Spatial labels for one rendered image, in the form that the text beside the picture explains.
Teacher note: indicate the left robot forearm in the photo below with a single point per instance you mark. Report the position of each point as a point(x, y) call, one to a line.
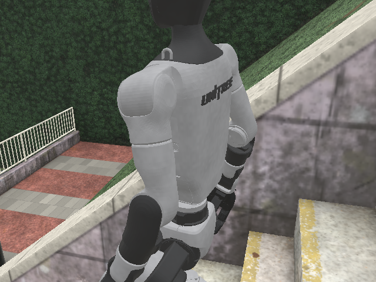
point(141, 238)

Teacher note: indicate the right robot shin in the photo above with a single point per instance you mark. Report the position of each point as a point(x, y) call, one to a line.
point(192, 276)

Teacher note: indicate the robot right hand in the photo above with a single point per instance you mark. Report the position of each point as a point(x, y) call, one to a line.
point(226, 201)

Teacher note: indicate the robot head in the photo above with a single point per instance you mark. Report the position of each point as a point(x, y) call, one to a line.
point(189, 42)

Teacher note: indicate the robot left upper arm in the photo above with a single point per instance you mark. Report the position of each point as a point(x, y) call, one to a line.
point(146, 102)

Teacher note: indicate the robot right upper arm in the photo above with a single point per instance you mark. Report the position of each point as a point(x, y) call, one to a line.
point(243, 126)

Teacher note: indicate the right robot forearm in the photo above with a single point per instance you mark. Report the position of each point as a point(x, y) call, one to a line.
point(233, 165)

